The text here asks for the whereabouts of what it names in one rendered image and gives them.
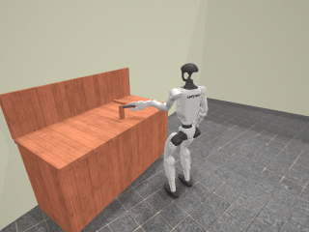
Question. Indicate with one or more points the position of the robot head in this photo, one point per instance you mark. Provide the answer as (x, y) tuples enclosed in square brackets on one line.
[(190, 69)]

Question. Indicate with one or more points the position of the counter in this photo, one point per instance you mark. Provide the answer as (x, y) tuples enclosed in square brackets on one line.
[(79, 146)]

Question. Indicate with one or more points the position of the robot right forearm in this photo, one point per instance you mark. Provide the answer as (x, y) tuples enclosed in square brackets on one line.
[(200, 117)]

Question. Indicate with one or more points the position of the right robot hand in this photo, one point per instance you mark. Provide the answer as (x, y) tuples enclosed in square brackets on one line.
[(193, 124)]

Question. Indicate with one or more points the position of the tap lever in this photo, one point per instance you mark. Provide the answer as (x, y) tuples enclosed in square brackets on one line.
[(128, 106)]

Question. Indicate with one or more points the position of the robot left upper arm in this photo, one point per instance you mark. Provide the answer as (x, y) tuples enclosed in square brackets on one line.
[(174, 94)]

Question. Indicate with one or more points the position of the left robot hand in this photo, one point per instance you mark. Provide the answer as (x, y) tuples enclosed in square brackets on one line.
[(140, 105)]

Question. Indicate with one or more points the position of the robot left foot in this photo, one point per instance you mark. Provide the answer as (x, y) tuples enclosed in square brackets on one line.
[(174, 193)]

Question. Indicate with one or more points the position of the robot right upper arm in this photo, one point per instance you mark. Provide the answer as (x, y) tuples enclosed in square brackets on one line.
[(203, 101)]

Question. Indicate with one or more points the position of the robot left forearm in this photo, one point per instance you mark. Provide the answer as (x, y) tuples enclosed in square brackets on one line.
[(156, 104)]

